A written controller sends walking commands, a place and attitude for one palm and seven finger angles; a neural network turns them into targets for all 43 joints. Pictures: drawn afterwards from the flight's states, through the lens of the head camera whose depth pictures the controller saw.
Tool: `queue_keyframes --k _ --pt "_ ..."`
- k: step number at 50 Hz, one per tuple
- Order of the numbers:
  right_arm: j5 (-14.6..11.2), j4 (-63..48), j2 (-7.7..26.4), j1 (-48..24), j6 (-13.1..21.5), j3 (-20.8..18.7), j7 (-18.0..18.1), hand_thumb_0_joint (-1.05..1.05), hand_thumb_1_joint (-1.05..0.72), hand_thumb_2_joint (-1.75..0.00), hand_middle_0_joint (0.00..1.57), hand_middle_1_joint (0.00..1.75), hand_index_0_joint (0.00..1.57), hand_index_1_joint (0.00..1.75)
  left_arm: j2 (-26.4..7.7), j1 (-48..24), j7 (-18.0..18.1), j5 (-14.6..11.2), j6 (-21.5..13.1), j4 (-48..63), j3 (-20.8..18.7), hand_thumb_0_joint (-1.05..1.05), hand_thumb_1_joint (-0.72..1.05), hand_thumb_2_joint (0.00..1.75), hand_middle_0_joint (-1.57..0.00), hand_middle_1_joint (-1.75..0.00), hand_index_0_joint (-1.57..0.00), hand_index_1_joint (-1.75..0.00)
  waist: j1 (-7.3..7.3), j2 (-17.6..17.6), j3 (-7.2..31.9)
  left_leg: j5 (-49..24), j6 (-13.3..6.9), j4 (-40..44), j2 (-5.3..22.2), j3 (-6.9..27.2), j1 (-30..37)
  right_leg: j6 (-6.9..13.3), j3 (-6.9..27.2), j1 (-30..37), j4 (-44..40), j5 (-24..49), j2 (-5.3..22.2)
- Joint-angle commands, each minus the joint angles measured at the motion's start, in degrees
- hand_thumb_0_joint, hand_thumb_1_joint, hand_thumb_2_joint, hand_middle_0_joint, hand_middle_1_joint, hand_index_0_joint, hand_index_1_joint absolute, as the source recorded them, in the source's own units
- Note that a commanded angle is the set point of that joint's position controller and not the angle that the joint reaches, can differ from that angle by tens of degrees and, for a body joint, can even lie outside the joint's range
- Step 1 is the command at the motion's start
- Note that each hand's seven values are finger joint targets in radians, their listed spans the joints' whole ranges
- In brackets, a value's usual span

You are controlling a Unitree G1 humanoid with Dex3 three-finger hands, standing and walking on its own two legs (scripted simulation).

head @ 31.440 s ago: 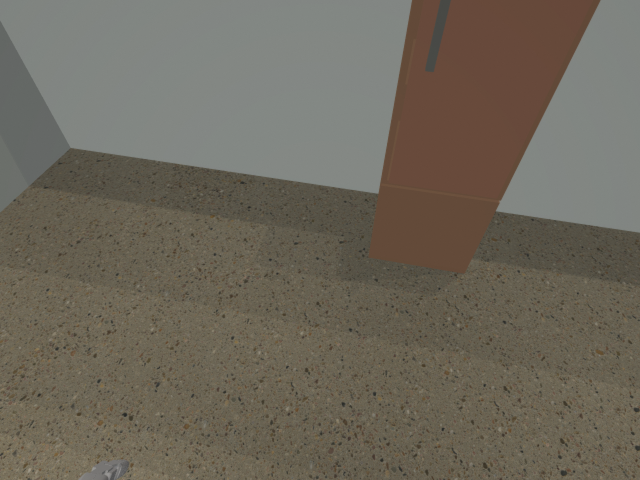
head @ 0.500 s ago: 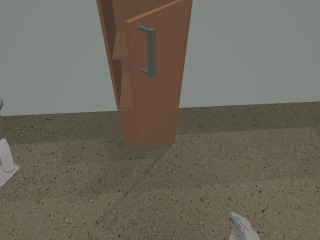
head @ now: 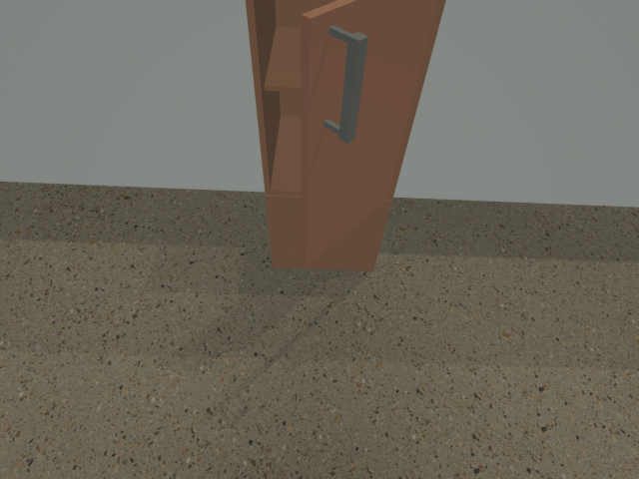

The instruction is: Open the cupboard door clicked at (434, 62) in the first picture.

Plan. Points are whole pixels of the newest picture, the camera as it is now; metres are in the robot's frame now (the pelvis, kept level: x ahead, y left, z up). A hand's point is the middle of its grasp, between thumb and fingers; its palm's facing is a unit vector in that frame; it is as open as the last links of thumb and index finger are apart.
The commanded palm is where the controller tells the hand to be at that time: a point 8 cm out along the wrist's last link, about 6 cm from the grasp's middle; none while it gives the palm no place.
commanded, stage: let the arm hang, fingers relaxed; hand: left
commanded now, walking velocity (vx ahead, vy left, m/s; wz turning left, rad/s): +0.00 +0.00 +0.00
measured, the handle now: (342, 88) +0.65 +0.00 +0.14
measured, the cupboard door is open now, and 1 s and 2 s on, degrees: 47 47 47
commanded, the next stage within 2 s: look to check the result in 0.76 s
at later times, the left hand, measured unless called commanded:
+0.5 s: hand out of the picture -0.01 +0.17 -0.16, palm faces +0.00 -0.98 -0.18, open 7.4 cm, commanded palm none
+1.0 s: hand out of the picture -0.02 +0.17 -0.16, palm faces +0.00 -0.98 -0.18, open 7.4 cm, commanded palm none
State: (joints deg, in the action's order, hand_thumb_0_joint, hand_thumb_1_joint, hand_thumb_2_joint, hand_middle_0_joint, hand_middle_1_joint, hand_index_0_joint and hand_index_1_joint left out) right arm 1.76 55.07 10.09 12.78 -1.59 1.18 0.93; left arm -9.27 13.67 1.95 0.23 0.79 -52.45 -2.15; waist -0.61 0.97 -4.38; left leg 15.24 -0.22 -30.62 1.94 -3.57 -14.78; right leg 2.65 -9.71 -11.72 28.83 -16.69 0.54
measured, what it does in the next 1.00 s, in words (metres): stands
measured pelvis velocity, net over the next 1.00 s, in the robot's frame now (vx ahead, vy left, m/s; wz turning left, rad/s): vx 0.00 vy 0.01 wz -0.04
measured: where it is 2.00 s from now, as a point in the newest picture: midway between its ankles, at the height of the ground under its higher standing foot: outside the picture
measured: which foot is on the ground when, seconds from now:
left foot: down 0.00-1.00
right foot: down 0.00-1.00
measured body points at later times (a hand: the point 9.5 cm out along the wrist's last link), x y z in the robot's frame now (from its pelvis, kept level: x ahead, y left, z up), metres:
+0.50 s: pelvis +0.00 +0.01 +0.01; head +0.01 +0.00 +0.46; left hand -0.01 +0.22 -0.15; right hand -0.02 -0.19 -0.16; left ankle +0.01 +0.11 -0.74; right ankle -0.01 -0.08 -0.74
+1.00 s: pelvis +0.00 +0.01 +0.01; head +0.01 -0.01 +0.46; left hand -0.02 +0.22 -0.15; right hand -0.04 -0.19 -0.16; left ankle +0.01 +0.11 -0.74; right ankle -0.01 -0.08 -0.74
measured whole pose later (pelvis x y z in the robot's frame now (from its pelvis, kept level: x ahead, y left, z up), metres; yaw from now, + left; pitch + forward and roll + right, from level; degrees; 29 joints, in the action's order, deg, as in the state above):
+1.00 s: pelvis +0.00 +0.01 +0.01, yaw -2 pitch -2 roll +0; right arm 1.2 66.6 6.5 17.5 -0.7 0.1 2.0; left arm -5.7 18.2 2.3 0.6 -1.0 -66.7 -0.2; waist -0.8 -1.5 -2.4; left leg 12.0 -0.9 -22.5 1.2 -6.4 -8.7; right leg 1.9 -7.0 -7.9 23.1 -13.6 0.7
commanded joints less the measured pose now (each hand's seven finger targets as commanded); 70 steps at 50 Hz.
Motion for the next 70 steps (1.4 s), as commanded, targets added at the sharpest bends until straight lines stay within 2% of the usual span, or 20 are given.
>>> queue_keyframes --k 1,4,6,11,12,14,23,30,33,37,38,42,45,52,53,55,58,61,66,70 --pt "-0.3 1.0 5.3 1.4 1.2 -2.0 0.8 0.00 -0.90 -0.90 0.20 0.30 0.20 0.30 -6.7 2.3 -0.2 0.2 -1.5 -3.1 -0.2 0.00 0.90 0.90 -0.20 -0.30 -0.20 -0.30 0.02 -8.0 5.9 -12.7 -1.3 7.9 5.1 4.7 3.7 0.3 8.0 4.9 -8.4 12.8 7.0" --pt "-0.6 3.9 5.0 3.1 1.1 -2.0 0.8 0.00 -0.90 -0.90 0.20 0.30 0.20 0.30 -6.4 2.6 -0.3 0.2 -1.7 -6.7 0.4 0.00 0.90 0.90 -0.20 -0.30 -0.20 -0.30 -0.04 -2.4 2.9 -10.2 -1.4 10.2 5.4 4.9 3.7 0.2 7.7 3.9 -10.6 9.7 7.0" --pt "-0.6 5.4 5.0 3.8 1.2 -1.9 0.8 0.00 -0.90 -0.90 0.20 0.30 0.20 0.30 -6.2 3.1 -0.2 0.1 -1.8 -8.7 0.7 0.00 0.90 0.90 -0.20 -0.30 -0.20 -0.30 -0.08 -0.9 2.5 -10.7 -1.5 10.8 5.3 4.7 4.8 0.2 7.8 3.6 -11.1 9.8 7.0" --pt "-0.7 8.4 4.2 5.0 1.5 -1.6 0.9 0.00 -0.90 -0.90 0.20 0.30 0.20 0.30 -5.7 4.8 0.0 0.0 -2.0 -12.1 1.2 0.00 0.90 0.90 -0.20 -0.30 -0.20 -0.30 0.12 -0.5 1.7 -10.3 -1.6 12.1 5.1 4.1 5.7 0.1 8.3 3.4 -11.8 9.1 7.2" --pt "-0.7 8.7 4.0 5.1 1.4 -1.6 0.9 0.00 -0.90 -0.90 0.20 0.30 0.20 0.30 -5.7 5.0 0.1 0.0 -2.0 -12.4 1.3 0.00 0.90 0.90 -0.20 -0.30 -0.20 -0.30 0.12 0.7 1.0 -10.1 -1.6 12.3 5.1 4.1 5.9 0.0 8.2 2.8 -11.8 8.8 7.1" --pt "-0.7 9.5 3.5 5.6 1.4 -1.5 0.9 0.00 -0.90 -0.90 0.20 0.30 0.20 0.30 -5.3 5.6 0.2 0.0 -1.9 -13.0 1.3 0.00 0.90 0.90 -0.20 -0.30 -0.20 -0.30 0.22 0.3 -0.3 -8.6 -1.7 12.7 5.0 3.9 5.2 0.0 8.4 2.1 -12.0 6.9 7.1" --pt "-0.8 10.9 1.7 7.4 1.7 -1.5 1.3 0.00 -0.90 -0.90 0.20 0.30 0.20 0.30 -3.4 7.8 0.6 0.1 -2.1 -14.0 1.1 0.00 0.90 0.90 -0.20 -0.30 -0.20 -0.30 0.38 -0.8 -0.2 -9.6 -1.8 12.7 4.8 3.7 5.3 0.0 8.6 2.1 -11.4 8.1 6.7" --pt "-0.6 11.4 0.3 8.8 1.5 -1.6 1.3 0.00 -0.90 -0.90 0.20 0.30 0.20 0.30 -2.2 8.4 0.7 0.1 -2.0 -14.2 1.0 0.00 0.90 0.90 -0.20 -0.30 -0.20 -0.30 0.15 -1.8 -3.1 -5.8 -1.5 13.1 4.3 3.2 3.3 0.1 8.9 0.4 -11.7 5.5 6.6" --pt "-0.7 11.0 0.3 9.0 1.6 -1.7 1.3 0.00 -0.90 -0.90 0.20 0.30 0.20 0.30 -2.1 8.9 0.7 0.1 -2.1 -14.0 0.9 0.00 0.90 0.90 -0.20 -0.30 -0.20 -0.30 0.24 -1.7 -1.5 -6.5 -1.6 12.6 4.3 3.3 4.1 0.1 9.1 0.9 -11.7 6.1 6.6" --pt "-0.6 11.1 0.3 9.1 1.7 -1.8 1.4 0.00 -0.90 -0.90 0.20 0.30 0.20 0.30 -1.8 8.8 0.7 0.1 -2.2 -14.0 0.9 0.00 0.90 0.90 -0.20 -0.30 -0.20 -0.30 0.03 -1.8 -1.5 -7.4 -1.6 12.7 4.5 3.2 4.7 0.0 9.2 0.7 -11.2 7.4 6.5" --pt "-0.7 10.9 0.2 9.4 1.6 -1.8 1.4 0.00 -0.90 -0.90 0.20 0.30 0.20 0.30 -1.8 8.8 0.7 0.1 -2.2 -13.8 0.8 0.00 0.90 0.90 -0.20 -0.30 -0.20 -0.30 0.04 -1.0 -1.1 -7.4 -1.7 12.6 4.6 3.2 4.5 0.0 8.9 0.9 -11.4 7.1 6.5" --pt "-0.7 11.0 0.3 9.2 1.6 -1.8 1.4 0.00 -0.90 -0.90 0.20 0.30 0.20 0.30 -1.9 8.8 0.7 0.1 -2.2 -13.9 0.9 0.00 0.90 0.90 -0.20 -0.30 -0.20 -0.30 -0.03 -1.3 -1.4 -7.2 -1.7 12.6 4.6 3.2 4.8 0.0 9.4 0.5 -11.4 7.0 6.6" --pt "-0.6 11.0 0.3 9.3 1.5 -1.8 1.3 0.00 -0.90 -0.90 0.20 0.30 0.20 0.30 -1.8 9.0 0.7 0.1 -2.2 -13.8 0.9 0.00 0.90 0.90 -0.20 -0.30 -0.20 -0.30 0.00 -0.3 -2.0 -6.8 -1.6 12.4 4.4 3.1 4.4 0.0 9.5 0.1 -11.6 6.4 6.6" --pt "-0.6 11.1 0.3 8.9 1.5 -1.8 1.2 0.00 -0.90 -0.90 0.20 0.30 0.20 0.30 -2.1 8.8 0.7 0.1 -2.3 -13.6 0.9 0.00 0.90 0.90 -0.20 -0.30 -0.20 -0.30 -0.05 -1.3 -1.6 -7.2 -1.6 12.4 4.4 3.1 4.7 0.0 9.6 0.3 -11.6 6.9 6.7" --pt "-0.7 10.9 0.5 9.0 1.5 -1.9 1.3 0.00 -0.90 -0.90 0.20 0.30 0.20 0.30 -2.1 8.9 0.7 0.1 -2.3 -13.5 0.8 0.00 0.90 0.90 -0.20 -0.30 -0.20 -0.30 -0.03 -0.4 -1.0 -7.5 -1.6 12.1 4.5 3.2 5.0 0.0 9.4 0.5 -11.7 6.9 6.5" --pt "-0.6 11.0 0.4 8.8 1.5 -1.8 1.3 0.00 -0.90 -0.90 0.20 0.30 0.20 0.30 -2.1 8.4 0.7 0.1 -2.3 -13.5 0.8 0.00 0.90 0.90 -0.20 -0.30 -0.20 -0.30 -0.08 -1.5 -1.3 -7.5 -1.5 12.3 4.5 3.1 4.9 0.0 9.4 0.6 -11.6 7.1 6.6" --pt "-0.7 10.8 0.7 8.6 1.6 -1.9 1.3 0.00 -0.90 -0.90 0.20 0.30 0.20 0.30 -2.1 8.5 0.7 0.1 -2.3 -13.5 0.7 0.00 0.90 0.90 -0.20 -0.30 -0.20 -0.30 0.03 -0.6 -1.3 -8.0 -1.5 12.4 4.6 3.3 5.0 -0.1 9.2 0.5 -11.6 7.4 6.5" --pt "-0.6 10.9 0.5 8.4 1.5 -1.8 1.3 0.00 -0.90 -0.90 0.20 0.30 0.20 0.30 -2.2 8.2 0.7 0.1 -2.2 -13.5 0.8 0.00 0.90 0.90 -0.20 -0.30 -0.20 -0.30 -0.11 -1.2 -2.2 -6.9 -1.4 12.8 4.6 3.1 4.8 0.0 9.5 0.0 -11.9 6.6 6.6" --pt "-0.6 10.9 0.9 8.3 1.6 -1.8 1.3 0.00 -0.90 -0.90 0.20 0.30 0.20 0.30 -2.4 8.0 0.6 0.1 -2.4 -13.3 0.7 0.00 0.90 0.90 -0.20 -0.30 -0.20 -0.30 -0.06 -0.6 -0.9 -8.1 -1.4 12.5 4.6 3.1 5.2 -0.1 9.6 1.0 -11.8 8.0 6.6" --pt "-0.6 10.8 0.8 8.1 1.6 -1.9 1.3 0.00 -0.90 -0.90 0.20 0.30 0.20 0.30 -2.4 7.9 0.6 0.1 -2.5 -13.2 0.7 0.00 0.90 0.90 -0.20 -0.30 -0.20 -0.30 -0.10 -0.5 -1.2 -8.4 -1.4 12.4 4.6 3.0 5.4 0.0 9.6 0.9 -12.1 8.2 6.8"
